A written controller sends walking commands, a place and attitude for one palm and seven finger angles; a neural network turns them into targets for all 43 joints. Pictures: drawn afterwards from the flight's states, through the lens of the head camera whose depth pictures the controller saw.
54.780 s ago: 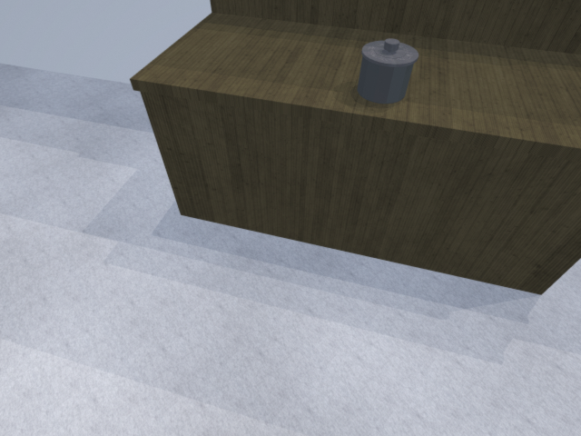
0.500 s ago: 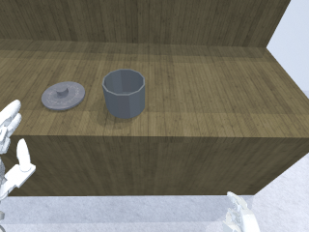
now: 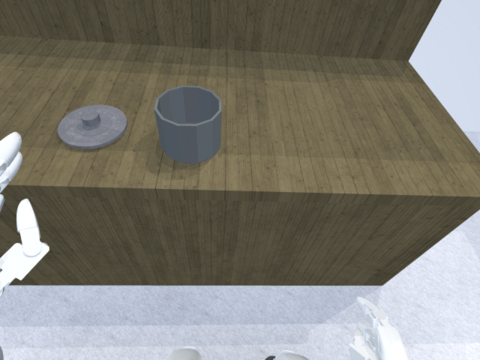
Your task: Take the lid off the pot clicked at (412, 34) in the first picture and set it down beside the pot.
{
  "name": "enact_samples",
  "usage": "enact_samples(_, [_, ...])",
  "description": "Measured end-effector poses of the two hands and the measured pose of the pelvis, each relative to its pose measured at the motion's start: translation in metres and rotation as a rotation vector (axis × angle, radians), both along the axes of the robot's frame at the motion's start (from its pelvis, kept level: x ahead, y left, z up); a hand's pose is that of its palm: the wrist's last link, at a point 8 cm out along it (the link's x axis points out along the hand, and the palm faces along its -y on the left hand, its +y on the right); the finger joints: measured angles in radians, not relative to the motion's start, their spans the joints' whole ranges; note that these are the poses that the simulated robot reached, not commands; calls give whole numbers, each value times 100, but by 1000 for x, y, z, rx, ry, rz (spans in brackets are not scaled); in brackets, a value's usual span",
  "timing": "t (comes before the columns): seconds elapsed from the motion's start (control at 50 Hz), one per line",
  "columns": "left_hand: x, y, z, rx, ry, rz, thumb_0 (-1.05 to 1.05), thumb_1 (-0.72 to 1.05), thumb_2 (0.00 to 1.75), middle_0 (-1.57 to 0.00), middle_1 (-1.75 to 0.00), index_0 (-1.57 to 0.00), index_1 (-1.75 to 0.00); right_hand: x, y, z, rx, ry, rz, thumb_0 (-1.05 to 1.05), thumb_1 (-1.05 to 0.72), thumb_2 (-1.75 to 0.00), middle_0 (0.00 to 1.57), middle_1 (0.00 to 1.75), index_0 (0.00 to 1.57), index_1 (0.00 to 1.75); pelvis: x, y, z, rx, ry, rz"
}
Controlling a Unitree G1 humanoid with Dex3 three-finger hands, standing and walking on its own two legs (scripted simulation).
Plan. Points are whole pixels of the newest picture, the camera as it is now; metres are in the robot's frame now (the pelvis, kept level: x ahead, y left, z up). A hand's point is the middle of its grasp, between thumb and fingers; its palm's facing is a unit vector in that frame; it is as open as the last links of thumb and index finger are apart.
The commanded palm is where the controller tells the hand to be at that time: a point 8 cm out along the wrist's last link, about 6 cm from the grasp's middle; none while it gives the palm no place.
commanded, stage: step back with the hand held close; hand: left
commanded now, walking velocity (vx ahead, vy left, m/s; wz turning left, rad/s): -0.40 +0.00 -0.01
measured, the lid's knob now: (90, 118) +0.64 +0.41 -0.02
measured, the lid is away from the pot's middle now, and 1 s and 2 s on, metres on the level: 0.26 0.26 0.26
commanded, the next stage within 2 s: stop stepping back and stand still in 1.38 s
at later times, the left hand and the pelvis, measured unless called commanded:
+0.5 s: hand (36, 263) +0.18 +0.23 +0.18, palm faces +0.41 -0.80 -0.44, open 7.4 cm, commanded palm +0.11 +0.27 +0.20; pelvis -0.01 -0.01 -0.01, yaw +2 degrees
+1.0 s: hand (12, 277) +0.17 +0.25 +0.18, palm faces +0.33 -0.85 -0.41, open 7.4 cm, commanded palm +0.10 +0.29 +0.20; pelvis -0.03 +0.01 +0.00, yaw +1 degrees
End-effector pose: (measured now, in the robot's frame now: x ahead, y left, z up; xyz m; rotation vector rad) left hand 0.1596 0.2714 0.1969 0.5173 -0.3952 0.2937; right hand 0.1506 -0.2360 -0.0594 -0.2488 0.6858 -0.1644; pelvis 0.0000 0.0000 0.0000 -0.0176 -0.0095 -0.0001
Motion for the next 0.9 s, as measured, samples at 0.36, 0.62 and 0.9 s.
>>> enact_samples(0.36, [-12,-3,1,4,-5,22,1,88,90,-21,-30,-21,-30,-3,-7,0,-8,4,14,1,-90,-90,21,30,20,30,-8,-7,-1,-3,8,27])
enact_samples(0.62, [-20,2,0,-24,-18,42,1,88,90,-21,-30,-21,-30,-3,-2,0,-8,27,43,1,-90,-90,21,30,20,30,-12,-6,0,3,5,40])
enact_samples(0.9, [-27,4,0,-12,-8,-9,1,88,90,-21,-30,-21,-30,-14,10,-1,21,14,33,1,-90,-90,21,30,20,30,-21,-2,0,-15,9,33])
